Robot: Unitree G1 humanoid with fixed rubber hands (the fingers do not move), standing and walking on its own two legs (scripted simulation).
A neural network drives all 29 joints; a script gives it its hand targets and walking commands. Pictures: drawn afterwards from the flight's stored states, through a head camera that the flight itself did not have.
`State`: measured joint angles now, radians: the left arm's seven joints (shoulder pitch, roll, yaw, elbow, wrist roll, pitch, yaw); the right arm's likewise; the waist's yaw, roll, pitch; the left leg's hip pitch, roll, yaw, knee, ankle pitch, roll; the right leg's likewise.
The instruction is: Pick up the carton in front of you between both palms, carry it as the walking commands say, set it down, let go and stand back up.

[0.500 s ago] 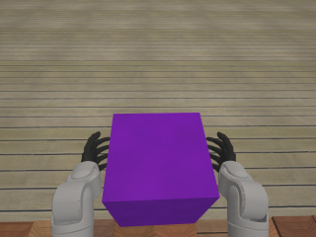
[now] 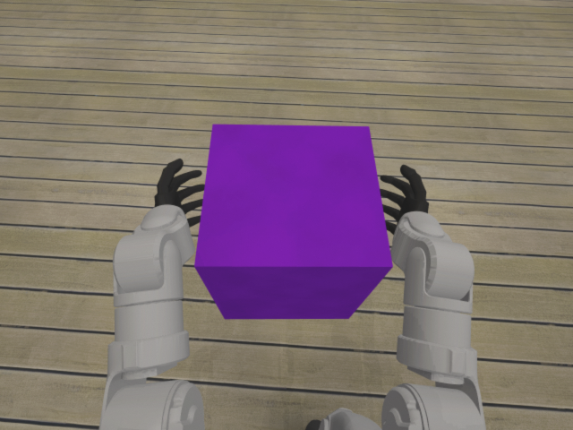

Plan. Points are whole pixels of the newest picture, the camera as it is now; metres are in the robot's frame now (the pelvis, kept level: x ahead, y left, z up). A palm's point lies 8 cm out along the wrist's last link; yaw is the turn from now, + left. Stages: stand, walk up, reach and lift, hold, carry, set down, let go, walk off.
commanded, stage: carry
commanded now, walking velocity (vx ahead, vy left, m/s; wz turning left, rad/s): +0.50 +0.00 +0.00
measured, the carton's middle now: (289, 233) +0.37 +0.02 +0.04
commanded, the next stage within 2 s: none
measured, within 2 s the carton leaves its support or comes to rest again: neither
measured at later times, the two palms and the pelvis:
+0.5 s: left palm (226, 104) +0.71 +0.16 +0.03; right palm (371, 113) +0.69 -0.14 +0.03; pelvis +0.37 +0.02 -0.04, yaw +0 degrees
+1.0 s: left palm (254, 24) +0.97 +0.13 +0.08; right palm (375, 27) +0.99 -0.18 +0.07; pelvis +0.69 -0.03 -0.01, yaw +1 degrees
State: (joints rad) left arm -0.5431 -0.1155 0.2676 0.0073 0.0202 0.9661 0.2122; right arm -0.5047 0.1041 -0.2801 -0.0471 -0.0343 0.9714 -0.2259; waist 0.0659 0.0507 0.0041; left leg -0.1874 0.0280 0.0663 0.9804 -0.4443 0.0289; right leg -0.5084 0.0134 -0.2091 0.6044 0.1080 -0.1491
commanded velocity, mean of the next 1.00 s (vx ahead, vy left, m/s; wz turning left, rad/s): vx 0.50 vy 0.00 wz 0.00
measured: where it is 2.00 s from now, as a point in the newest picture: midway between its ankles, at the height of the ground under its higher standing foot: (300, 174)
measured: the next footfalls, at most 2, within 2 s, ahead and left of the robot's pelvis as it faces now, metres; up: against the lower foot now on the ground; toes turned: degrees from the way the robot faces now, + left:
left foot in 0.34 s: +0.47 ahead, +0.08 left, -0.03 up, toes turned +6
right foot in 0.82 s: +0.73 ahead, -0.11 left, -0.03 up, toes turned -8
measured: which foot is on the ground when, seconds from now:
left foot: up 0.00-0.32, down 0.34-0.84, up 0.86-1.00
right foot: down 0.00-0.36, up 0.38-0.80, down 0.82-1.00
